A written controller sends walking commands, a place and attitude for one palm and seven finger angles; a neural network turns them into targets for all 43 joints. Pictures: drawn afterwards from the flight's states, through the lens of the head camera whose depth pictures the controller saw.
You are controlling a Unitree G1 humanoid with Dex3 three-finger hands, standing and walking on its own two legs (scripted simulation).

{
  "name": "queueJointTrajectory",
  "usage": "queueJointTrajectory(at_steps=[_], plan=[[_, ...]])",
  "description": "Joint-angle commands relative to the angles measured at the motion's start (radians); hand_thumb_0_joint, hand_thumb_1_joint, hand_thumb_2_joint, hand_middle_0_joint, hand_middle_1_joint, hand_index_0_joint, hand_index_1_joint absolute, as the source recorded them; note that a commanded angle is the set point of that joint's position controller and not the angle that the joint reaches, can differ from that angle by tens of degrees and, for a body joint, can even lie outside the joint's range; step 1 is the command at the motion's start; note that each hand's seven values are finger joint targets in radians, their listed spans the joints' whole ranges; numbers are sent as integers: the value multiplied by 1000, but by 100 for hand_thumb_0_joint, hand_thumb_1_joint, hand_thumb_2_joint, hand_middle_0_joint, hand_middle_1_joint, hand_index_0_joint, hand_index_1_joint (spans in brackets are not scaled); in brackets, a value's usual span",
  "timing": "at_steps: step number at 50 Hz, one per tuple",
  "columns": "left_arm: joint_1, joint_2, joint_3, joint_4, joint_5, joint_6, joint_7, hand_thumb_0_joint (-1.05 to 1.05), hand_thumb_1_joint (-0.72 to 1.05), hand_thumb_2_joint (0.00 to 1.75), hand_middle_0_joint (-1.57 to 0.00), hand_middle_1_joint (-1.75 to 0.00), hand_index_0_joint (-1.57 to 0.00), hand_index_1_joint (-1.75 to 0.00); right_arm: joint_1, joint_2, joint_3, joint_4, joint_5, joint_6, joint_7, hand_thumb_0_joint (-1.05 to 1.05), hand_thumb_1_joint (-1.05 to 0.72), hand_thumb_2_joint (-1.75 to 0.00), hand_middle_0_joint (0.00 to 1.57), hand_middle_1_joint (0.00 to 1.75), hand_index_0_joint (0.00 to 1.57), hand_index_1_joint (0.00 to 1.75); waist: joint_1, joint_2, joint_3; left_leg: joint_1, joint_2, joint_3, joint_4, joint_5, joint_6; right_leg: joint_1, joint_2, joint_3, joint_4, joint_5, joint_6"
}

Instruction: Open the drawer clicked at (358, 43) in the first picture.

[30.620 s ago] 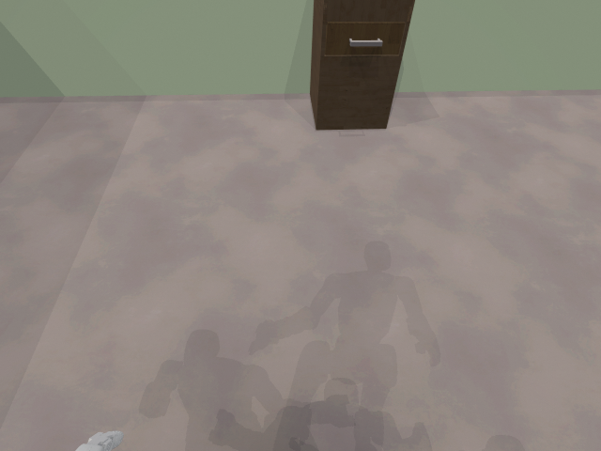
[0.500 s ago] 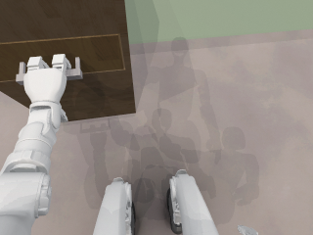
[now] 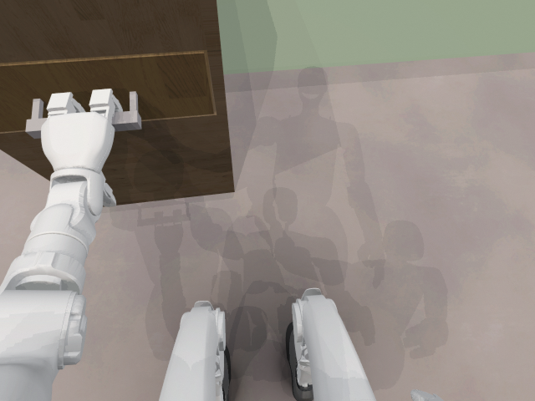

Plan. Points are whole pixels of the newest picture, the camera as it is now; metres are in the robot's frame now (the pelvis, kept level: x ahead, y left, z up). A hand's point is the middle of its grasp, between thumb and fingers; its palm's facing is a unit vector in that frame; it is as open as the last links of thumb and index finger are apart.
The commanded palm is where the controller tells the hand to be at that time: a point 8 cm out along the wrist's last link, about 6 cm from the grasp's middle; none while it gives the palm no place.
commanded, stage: lower the fingers behind the handle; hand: left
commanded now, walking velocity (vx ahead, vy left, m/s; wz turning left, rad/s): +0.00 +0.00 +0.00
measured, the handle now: (86, 113) +0.55 +0.28 -0.05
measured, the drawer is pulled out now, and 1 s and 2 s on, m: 0.00 0.00 0.05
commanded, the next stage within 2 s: close the thumb around the handle in 0.44 s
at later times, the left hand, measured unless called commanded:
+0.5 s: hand (100, 154) +0.48 +0.25 -0.07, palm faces -0.04 -0.02 -1.00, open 14.0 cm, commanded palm +0.46 +0.24 -0.02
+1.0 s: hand (100, 153) +0.48 +0.25 -0.06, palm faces -0.05 -0.02 -1.00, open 8.6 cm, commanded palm +0.46 +0.23 -0.02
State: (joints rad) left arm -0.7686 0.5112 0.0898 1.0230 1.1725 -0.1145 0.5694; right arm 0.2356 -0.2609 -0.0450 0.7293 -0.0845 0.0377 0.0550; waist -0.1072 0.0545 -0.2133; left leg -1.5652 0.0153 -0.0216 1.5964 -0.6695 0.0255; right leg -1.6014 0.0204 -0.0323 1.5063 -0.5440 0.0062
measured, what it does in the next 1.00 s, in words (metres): stands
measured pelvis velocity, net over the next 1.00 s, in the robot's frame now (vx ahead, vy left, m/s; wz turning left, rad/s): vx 0.00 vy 0.00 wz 0.00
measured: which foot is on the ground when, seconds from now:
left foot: down 0.00-1.00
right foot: down 0.00-1.00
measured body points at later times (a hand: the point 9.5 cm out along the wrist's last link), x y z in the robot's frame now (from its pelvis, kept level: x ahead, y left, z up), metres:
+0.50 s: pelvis -0.01 +0.00 -0.01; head +0.19 +0.01 +0.40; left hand +0.48 +0.25 -0.01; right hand +0.04 -0.27 -0.15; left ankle +0.02 +0.10 -0.54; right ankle +0.06 -0.13 -0.54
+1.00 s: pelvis +0.00 +0.00 +0.00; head +0.20 +0.01 +0.41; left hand +0.48 +0.25 -0.01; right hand +0.05 -0.26 -0.14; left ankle +0.02 +0.10 -0.54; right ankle +0.06 -0.13 -0.54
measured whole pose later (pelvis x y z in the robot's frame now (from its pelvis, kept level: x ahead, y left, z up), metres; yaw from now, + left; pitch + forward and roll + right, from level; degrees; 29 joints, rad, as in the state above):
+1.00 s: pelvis +0.00 +0.00 +0.00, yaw +0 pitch +37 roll -4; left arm -0.76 0.51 0.08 1.00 1.16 -0.08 0.51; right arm 0.23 -0.24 -0.03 0.72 -0.08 0.04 0.05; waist -0.11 0.06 -0.21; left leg -1.56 0.02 -0.02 1.59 -0.67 0.03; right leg -1.60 0.02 -0.03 1.50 -0.54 0.01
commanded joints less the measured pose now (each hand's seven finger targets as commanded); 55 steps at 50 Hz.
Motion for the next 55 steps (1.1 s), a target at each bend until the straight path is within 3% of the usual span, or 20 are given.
queueJointTrajectory(at_steps=[1, 3, 6, 14, 21, 24, 27, 30, 32, 35, 38, 40, 44, 46, 52, 55], plan=[[-258, 167, 7, -103, -7, 27, 25, 0, -50, 30, -30, -120, -30, -120, 186, -166, -56, -20, 7, -11, -7, 0, -90, -90, 20, 30, 20, 30, -24, 75, -587, 377, -11, -12, -186, 444, 4, 379, 32, -27, -126, 306, -48], [-278, 191, 13, -100, -10, 45, 19, 0, -50, 30, -30, -120, -30, -120, 181, -169, -53, -19, 9, -13, -8, 0, -90, -90, 20, 30, 20, 30, -27, 64, -574, 345, -11, -8, -183, 399, 7, 377, 34, -24, -131, 274, -46], [-282, 209, 20, -130, -22, 58, 2, 0, -50, 30, -30, -120, -30, -120, 179, -166, -50, -27, 14, -16, -11, 0, -90, -90, 20, 30, 20, 30, -17, 64, -618, 350, -17, -3, -193, 391, 9, 437, 31, -19, -138, 284, -43], [-276, 218, 11, -124, -28, 38, -50, 0, -50, 30, -30, -120, -30, -120, 168, -158, -36, -33, 17, -28, -24, 0, -90, -90, 20, 30, 20, 30, -24, 45, -558, 291, -17, 2, -182, 350, 18, 420, 33, -9, -140, 258, -43], [-278, 220, 17, -114, -28, 8, -43, 0, -50, 30, -30, -120, -30, -120, 177, -158, -39, -33, 17, -31, -27, 0, -90, -90, 20, 30, 20, 30, -26, 41, -537, 266, -18, 4, -170, 332, 19, 391, 32, -10, -136, 231, -43], [-283, 246, 45, -162, -27, -2, -31, 0, -50, 30, -30, -120, -30, -120, 181, -160, -42, -35, 12, -29, -25, 0, -90, -90, 20, 30, 20, 30, -12, 72, -605, 313, -17, 1, -170, 382, 14, 413, 31, -10, -123, 272, -44], [-294, 225, 26, -164, -15, 4, -17, 0, -50, 30, -30, -120, -30, -120, 180, -161, -45, -33, 14, -23, -24, 0, -90, -90, 20, 30, 20, 30, -20, 79, -587, 328, -14, -8, -174, 389, 11, 376, 32, -19, -120, 262, -45], [-294, 187, 7, -165, -16, 19, -7, 0, -33, 37, -31, -122, -31, -122, 188, -163, -51, -29, 16, -19, -18, 0, -90, -90, 20, 30, 20, 30, -23, 103, -597, 394, -9, -24, -190, 428, 3, 346, 30, -33, -119, 266, -47], [-285, 207, 25, -181, -17, 27, -3, 0, -22, 42, -32, -123, -32, -123, 189, -165, -52, -29, 14, -16, -18, 0, -90, -90, 20, 30, 20, 30, -12, 102, -631, 418, -8, -24, -192, 455, 2, 370, 29, -32, -118, 291, -47], [-288, 180, 2, -163, -24, 40, -9, 0, -5, 49, -33, -125, -33, -125, 186, -161, -50, -27, 16, -13, -17, 0, -90, -90, 20, 30, 20, 30, -25, 79, -600, 396, -9, -20, -197, 437, 7, 379, 30, -31, -131, 290, -45], [-282, 195, 5, -155, -22, 43, -17, 0, 12, 56, -34, -127, -34, -127, 183, -162, -46, -28, 17, -15, -17, 0, -90, -90, 20, 30, 20, 30, -20, 75, -585, 372, -11, -17, -199, 408, 10, 388, 33, -29, -135, 272, -48], [-270, 211, 21, -162, -19, 36, -21, 0, 23, 61, -35, -128, -35, -128, 182, -163, -46, -30, 15, -13, -18, 0, -90, -90, 20, 30, 20, 30, -13, 79, -596, 391, -10, -19, -201, 430, 8, 391, 32, -28, -131, 287, -48], [-255, 174, 4, -174, -22, 20, -24, 0, 45, 71, -37, -130, -37, -130, 180, -156, -46, -33, 12, -13, -17, 0, -90, -90, 20, 30, 20, 30, -13, 111, -578, 424, -7, -23, -207, 465, 3, 364, 30, -34, -128, 302, -52], [-234, 168, 5, -159, -24, 15, -21, 0, 56, 76, -38, -131, -38, -131, 178, -158, -49, -34, 13, -9, -17, 0, -90, -90, 20, 30, 20, 30, -16, 76, -561, 417, -6, -22, -202, 459, 5, 355, 33, -34, -131, 295, -50], [-194, 175, 28, -202, -33, -3, -9, 0, 90, 90, -40, -135, -40, -135, 181, -154, -53, -39, 10, -4, -13, 0, -90, -90, 20, 30, 20, 30, 4, 85, -613, 439, -8, -18, -201, 510, 3, 410, 31, -30, -123, 357, -50], [-185, 165, 26, -197, -38, -3, -5, 0, 90, 90, -40, -135, -40, -135, 179, -155, -55, -38, 9, -2, -13, 0, -90, -90, 20, 30, 20, 30, -1, 67, -597, 439, -5, -22, -203, 512, 3, 403, 31, -31, -127, 359, -47]])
